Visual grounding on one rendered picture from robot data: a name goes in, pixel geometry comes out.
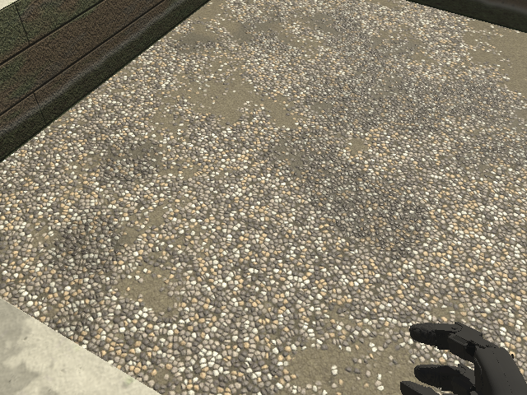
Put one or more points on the right robot hand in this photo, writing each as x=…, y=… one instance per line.
x=495, y=372

